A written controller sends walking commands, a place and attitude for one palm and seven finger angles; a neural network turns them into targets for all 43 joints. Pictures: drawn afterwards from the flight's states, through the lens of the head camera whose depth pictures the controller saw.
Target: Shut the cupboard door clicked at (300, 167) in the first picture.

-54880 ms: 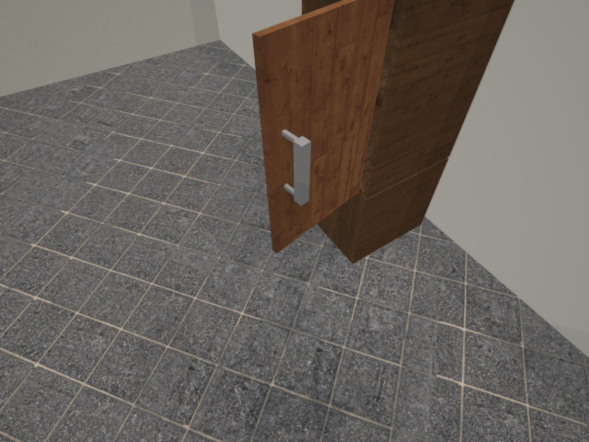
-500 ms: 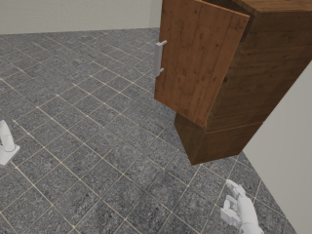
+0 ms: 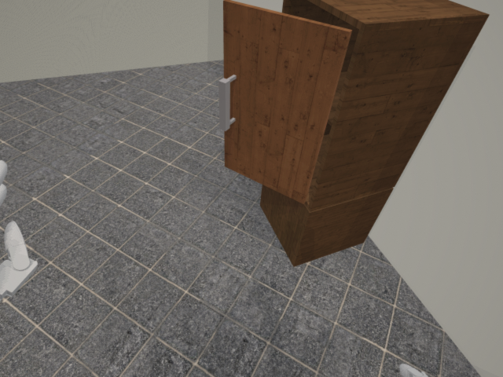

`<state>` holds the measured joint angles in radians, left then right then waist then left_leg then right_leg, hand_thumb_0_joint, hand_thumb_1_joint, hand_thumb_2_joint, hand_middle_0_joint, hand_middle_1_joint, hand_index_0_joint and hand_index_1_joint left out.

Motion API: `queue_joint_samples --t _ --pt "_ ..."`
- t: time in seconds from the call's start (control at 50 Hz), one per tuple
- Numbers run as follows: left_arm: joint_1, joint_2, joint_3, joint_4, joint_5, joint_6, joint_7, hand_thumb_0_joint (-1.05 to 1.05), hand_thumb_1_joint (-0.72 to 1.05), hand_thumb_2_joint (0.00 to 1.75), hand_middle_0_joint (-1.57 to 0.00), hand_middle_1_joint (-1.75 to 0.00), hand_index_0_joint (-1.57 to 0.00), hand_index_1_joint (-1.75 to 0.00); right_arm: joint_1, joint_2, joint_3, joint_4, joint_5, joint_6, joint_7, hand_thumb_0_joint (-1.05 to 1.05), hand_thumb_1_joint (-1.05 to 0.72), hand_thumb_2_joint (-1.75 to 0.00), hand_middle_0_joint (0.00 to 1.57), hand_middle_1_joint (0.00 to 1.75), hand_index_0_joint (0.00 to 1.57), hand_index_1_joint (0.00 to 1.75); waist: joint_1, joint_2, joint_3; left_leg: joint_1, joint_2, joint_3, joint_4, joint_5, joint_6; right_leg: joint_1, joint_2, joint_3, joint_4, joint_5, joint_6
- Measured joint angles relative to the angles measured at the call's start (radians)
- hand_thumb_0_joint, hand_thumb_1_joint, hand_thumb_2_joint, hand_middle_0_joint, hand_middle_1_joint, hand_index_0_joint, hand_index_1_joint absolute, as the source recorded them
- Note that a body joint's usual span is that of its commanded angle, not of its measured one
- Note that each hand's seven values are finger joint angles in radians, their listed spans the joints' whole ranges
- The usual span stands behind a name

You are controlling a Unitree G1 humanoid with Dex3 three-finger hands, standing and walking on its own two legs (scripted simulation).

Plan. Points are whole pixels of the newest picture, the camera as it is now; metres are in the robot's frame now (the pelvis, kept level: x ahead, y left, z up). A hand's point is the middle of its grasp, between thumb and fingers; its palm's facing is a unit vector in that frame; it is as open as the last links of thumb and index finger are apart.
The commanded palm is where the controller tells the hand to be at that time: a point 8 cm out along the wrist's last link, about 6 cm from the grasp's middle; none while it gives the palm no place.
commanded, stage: let the arm hang, fingers relaxed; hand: left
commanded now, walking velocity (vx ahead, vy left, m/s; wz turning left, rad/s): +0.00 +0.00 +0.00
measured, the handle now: (228, 103) +0.92 +0.09 -0.03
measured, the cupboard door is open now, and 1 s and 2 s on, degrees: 36 36 36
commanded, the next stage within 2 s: look to check the result in 1.16 s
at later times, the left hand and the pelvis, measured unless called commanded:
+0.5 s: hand out of the picture +0.00 +0.21 -0.17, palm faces +0.02 -0.98 -0.19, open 7.0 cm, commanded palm none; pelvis -0.01 +0.02 +0.01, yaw +1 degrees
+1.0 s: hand out of the picture +0.06 +0.24 -0.15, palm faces -0.03 -0.95 -0.30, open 7.4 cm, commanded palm none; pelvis +0.00 +0.02 +0.01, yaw -1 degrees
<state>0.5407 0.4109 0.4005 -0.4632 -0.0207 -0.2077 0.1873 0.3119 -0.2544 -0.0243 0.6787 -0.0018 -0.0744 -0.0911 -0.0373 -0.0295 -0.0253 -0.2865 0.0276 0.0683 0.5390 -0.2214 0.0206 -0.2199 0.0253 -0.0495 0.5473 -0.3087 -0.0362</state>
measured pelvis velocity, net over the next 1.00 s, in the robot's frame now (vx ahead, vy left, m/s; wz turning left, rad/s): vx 0.00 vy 0.02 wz -0.01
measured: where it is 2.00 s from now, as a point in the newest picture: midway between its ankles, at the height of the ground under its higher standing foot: outside the picture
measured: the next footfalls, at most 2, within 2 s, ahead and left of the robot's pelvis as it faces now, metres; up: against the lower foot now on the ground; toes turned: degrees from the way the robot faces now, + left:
none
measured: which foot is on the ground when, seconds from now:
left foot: down 0.00-1.00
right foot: down 0.00-1.00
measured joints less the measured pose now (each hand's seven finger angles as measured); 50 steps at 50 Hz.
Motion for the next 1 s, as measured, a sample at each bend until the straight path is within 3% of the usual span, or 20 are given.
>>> queue_joint_samples --t 0.08,0.14,0.22,0.28,0.34,0.44,0.62,0.78,1.0 --pt "-0.004 0.019 0.007 0.063 0.015 -0.007 -0.025 0.01 0.88 0.9 -0.21 -0.31 -0.21 -0.3 -0.03 0.02 0.013 -0.003 0.002 -0.032 0.019 0.01 -0.9 -0.9 0.2 0.3 0.2 0.3 0.006 0.008 -0.014 -0.004 -0.008 0.018 -0.008 -0.015 0.006 -0.008 -0.01 0.015 -0.012 0.01 0.019" --pt "-0.159 -0.007 -0.131 0.365 0.037 0.11 -0.111 0.01 0.89 0.9 -0.21 -0.3 -0.2 -0.3 -0.092 -0.02 0.018 0.044 -0.003 -0.015 0.072 0.01 -0.9 -0.9 0.2 0.3 0.2 0.3 0.033 0.065 -0.017 -0.047 -0.024 0.018 0.023 -0.018 0.019 -0.048 -0.029 0.012 0.019 0.0 0.028" --pt "-0.272 -0.112 -0.303 0.797 0.045 0.241 -0.169 0.01 0.9 0.9 -0.2 -0.3 -0.2 -0.3 -0.173 -0.034 0.035 0.088 -0.011 0.03 0.091 0.01 -0.9 -0.9 0.2 0.3 0.2 0.3 0.029 0.11 0.012 -0.067 -0.038 0.026 0.041 -0.019 0.034 -0.074 -0.044 0.019 0.052 -0.007 0.038" --pt "-0.278 -0.178 -0.39 1.017 0.047 0.265 -0.188 0.01 0.9 0.9 -0.2 -0.3 -0.2 -0.3 -0.186 -0.008 0.054 0.112 -0.017 0.051 0.097 0.01 -0.9 -0.9 0.21 0.3 0.2 0.3 0.023 0.075 0.043 -0.055 -0.042 0.031 0.027 -0.01 0.034 -0.071 -0.048 0.024 0.055 -0.006 0.036" --pt "-0.255 -0.23 -0.433 1.179 0.045 0.272 -0.191 0.01 0.9 0.9 -0.2 -0.3 -0.2 -0.3 -0.168 0.021 0.067 0.151 -0.023 0.071 0.099 0.01 -0.9 -0.9 0.21 0.3 0.2 0.3 0.026 0.018 0.066 -0.035 -0.041 0.027 0.001 0.004 0.029 -0.052 -0.045 0.02 0.032 0.005 0.034" --pt "-0.237 -0.2 -0.39 1.336 0.041 0.251 -0.168 -0.02 0.99 0.9 -0.21 -0.3 -0.21 -0.3 -0.115 0.052 0.058 0.242 -0.024 0.101 0.09 0.01 -0.9 -0.9 0.21 0.3 0.2 0.3 0.047 -0.029 0.076 -0.015 -0.027 0.001 -0.041 0.029 0.018 -0.008 -0.027 -0.005 -0.048 0.044 0.022" --pt "-0.206 -0.162 -0.39 1.531 0.044 0.236 -0.18 0.0 0.93 0.9 -0.21 -0.3 -0.2 -0.3 -0.066 0.012 0.019 0.349 -0.014 0.103 0.073 0.01 -0.9 -0.9 0.2 0.3 0.2 0.3 0.042 0.033 0.064 0.04 -0.028 0.011 -0.109 0.055 0.025 0.051 -0.024 0.005 -0.136 0.087 0.028" --pt "-0.258 -0.133 -0.384 1.583 0.042 0.219 -0.177 0.01 0.91 0.9 -0.2 -0.3 -0.2 -0.3 -0.07 -0.012 0.01 0.408 -0.011 0.092 0.074 0.0 -0.9 -0.9 0.2 0.3 0.2 0.3 0.035 0.059 0.053 0.071 -0.035 0.023 -0.153 0.073 0.027 0.066 -0.03 0.017 -0.154 0.095 0.03" --pt "-0.36 -0.127 -0.391 1.579 0.039 0.202 -0.179 0.01 0.9 0.9 -0.2 -0.3 -0.2 -0.3 -0.107 -0.027 0.012 0.438 -0.012 0.079 0.077 0.0 -0.9 -0.9 0.2 0.3 0.2 0.3 0.019 0.039 0.037 0.107 -0.03 0.028 -0.183 0.077 0.018 0.099 -0.023 0.023 -0.183 0.1 0.025"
